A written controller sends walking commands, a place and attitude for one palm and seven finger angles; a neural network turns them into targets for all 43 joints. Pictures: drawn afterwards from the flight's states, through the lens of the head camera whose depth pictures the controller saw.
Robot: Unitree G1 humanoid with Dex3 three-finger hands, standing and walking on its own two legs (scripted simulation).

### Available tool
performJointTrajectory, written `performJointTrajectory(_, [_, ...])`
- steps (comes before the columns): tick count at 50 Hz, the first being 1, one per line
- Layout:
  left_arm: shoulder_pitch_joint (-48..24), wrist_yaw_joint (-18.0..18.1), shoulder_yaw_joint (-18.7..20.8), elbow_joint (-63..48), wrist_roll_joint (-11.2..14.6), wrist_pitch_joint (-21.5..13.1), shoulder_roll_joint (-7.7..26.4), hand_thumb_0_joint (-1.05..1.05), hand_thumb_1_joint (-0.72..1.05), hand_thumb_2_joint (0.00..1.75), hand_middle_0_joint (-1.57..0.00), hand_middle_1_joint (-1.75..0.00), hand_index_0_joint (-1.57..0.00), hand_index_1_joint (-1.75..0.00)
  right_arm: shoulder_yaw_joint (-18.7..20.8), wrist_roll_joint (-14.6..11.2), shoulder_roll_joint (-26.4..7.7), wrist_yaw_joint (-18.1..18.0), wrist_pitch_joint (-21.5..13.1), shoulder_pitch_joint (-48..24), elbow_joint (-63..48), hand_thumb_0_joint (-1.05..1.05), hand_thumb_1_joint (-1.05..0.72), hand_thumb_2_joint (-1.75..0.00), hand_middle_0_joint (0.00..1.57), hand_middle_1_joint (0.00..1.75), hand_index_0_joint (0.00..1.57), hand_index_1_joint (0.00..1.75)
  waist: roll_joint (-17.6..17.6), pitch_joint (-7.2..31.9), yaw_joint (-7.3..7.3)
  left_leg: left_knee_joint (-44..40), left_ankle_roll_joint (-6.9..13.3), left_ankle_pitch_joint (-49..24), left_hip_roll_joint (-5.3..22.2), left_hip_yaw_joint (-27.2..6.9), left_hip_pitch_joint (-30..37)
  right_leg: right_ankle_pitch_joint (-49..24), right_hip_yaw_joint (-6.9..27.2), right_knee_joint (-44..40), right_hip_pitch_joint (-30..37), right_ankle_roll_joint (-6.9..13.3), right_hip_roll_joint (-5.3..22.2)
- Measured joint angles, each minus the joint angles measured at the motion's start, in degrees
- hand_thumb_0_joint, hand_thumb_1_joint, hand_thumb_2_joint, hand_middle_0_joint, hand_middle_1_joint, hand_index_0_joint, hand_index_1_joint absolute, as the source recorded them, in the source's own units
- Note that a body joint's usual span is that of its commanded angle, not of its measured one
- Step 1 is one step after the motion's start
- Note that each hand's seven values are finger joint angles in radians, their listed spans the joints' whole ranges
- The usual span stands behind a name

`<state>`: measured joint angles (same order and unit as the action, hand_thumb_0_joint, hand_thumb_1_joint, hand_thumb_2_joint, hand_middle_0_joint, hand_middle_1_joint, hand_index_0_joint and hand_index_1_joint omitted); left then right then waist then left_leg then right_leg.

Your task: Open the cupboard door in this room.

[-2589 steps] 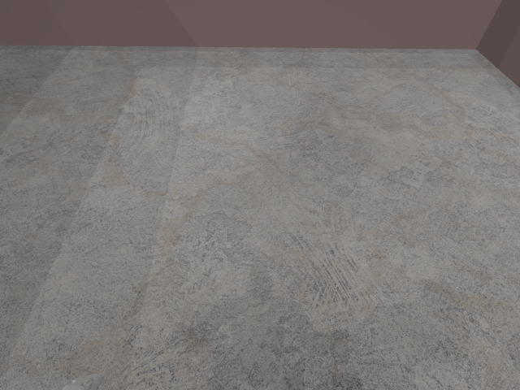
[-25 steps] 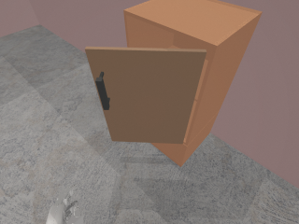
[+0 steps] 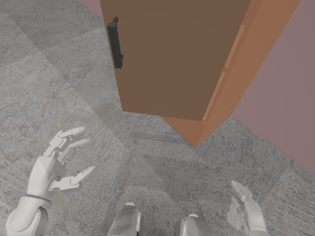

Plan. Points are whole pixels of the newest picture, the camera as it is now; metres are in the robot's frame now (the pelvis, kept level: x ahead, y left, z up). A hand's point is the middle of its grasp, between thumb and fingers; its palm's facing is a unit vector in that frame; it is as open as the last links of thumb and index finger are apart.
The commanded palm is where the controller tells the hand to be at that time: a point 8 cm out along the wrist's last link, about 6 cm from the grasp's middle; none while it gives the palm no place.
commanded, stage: raise the hand with hooked fingers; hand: left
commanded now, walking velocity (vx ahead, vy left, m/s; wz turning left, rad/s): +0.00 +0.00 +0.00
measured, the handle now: (117, 43) +0.66 +0.20 +0.08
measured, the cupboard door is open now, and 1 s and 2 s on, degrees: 40 40 40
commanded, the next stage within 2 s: move the hooked fingers beside the handle in 1.46 s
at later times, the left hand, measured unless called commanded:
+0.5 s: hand (54, 152) +0.27 +0.26 +0.06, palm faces -0.03 -1.00 -0.04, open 12.8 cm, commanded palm +0.25 +0.32 +0.07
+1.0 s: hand (38, 129) +0.32 +0.31 +0.09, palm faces -0.03 -1.00 -0.05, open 13.9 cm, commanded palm +0.29 +0.35 +0.09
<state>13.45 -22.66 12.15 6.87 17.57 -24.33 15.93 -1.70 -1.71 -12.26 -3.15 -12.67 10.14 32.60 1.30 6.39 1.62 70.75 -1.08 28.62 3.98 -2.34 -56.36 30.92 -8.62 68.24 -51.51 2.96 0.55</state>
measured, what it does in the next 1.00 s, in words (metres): stands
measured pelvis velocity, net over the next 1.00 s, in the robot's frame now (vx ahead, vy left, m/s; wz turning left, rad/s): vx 0.02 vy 0.04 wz -0.02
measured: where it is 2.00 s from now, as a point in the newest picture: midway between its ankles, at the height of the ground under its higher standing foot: outside the picture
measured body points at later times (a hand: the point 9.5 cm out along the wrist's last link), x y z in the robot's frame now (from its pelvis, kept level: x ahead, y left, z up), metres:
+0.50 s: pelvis +0.01 +0.04 +0.02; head +0.09 +0.06 +0.47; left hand +0.27 +0.32 +0.07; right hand +0.18 -0.22 -0.04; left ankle +0.06 +0.13 -0.64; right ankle +0.03 -0.10 -0.64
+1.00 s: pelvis +0.02 +0.04 +0.03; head +0.10 +0.06 +0.48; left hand +0.31 +0.36 +0.09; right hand +0.18 -0.21 -0.05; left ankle +0.06 +0.13 -0.64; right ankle +0.03 -0.10 -0.64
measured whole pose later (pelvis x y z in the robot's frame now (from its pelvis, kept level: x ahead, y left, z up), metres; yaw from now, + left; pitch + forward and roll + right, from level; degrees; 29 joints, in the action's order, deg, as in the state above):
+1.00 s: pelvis +0.02 +0.04 +0.03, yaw -1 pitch +14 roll -3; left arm -0.4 -30.2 24.5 22.1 20.8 -17.7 24.9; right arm -2.5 -2.0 -15.7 -3.5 -10.6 15.5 31.7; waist 0.9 5.7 -0.6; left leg 60.8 2.0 26.6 2.7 1.0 -48.6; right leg 26.7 -5.5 56.7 -43.9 -0.4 1.3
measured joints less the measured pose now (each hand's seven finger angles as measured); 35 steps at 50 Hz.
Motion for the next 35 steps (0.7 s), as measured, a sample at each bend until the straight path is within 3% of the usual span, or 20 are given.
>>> performJointTrajectory(5, [-1.7,0.3,2.2,2.1,1.0,5.4,0.8,0.01,0.24,0.61,-0.25,-0.73,-0.25,-0.73,-0.4,-0.1,1.2,0.0,1.0,3.7,1.3,0.01,-0.91,-0.89,0.2,0.3,0.21,0.3,0.7,0.0,-2.14,-3.2,0.8,-1.2,0.0,1.7,1.9,-1.8,1.5,-3.1,1.2,-0.9,-0.1])
performJointTrajectory(11, [-0.3,2.1,4.1,3.2,1.2,2.8,0.7,0.01,0.1,0.55,-0.26,-0.82,-0.26,-0.82,1.1,0.1,-0.9,0.0,0.5,7.1,1.9,0.01,-0.91,-0.89,0.2,0.3,0.2,0.3,0.5,0.4,-3.16,-5.8,1.8,-1.9,-0.4,3.3,3.6,-2.9,3.0,-5.6,2.4,-2.0,0.4])
performJointTrajectory(19, [-1.6,0.5,4.4,4.6,1.2,1.3,1.7,0.01,-0.09,0.47,-0.27,-0.94,-0.27,-0.94,2.2,-0.1,-3.9,-0.5,-0.1,6.2,1.0,0.01,-0.91,-0.89,0.2,0.3,0.2,0.3,-0.7,-0.1,-3.02,-6.2,2.9,-1.6,-1.2,3.7,4.2,-3.0,3.5,-6.4,3.3,-3.0,1.0])
performJointTrajectory(35, [-6.8,-2.3,7.1,7.0,1.4,5.1,4.8,0.0,-0.43,0.32,-0.3,-1.16,-0.3,-1.16,-0.7,0.1,-2.3,0.2,0.6,2.6,-2.8,0.01,-0.91,-0.89,0.2,0.3,0.2,0.3,-0.6,-0.2,-1.45,-8.2,3.5,-1.7,-1.7,3.1,6.7,-3.7,2.8,-10.0,6.9,-3.8,1.3])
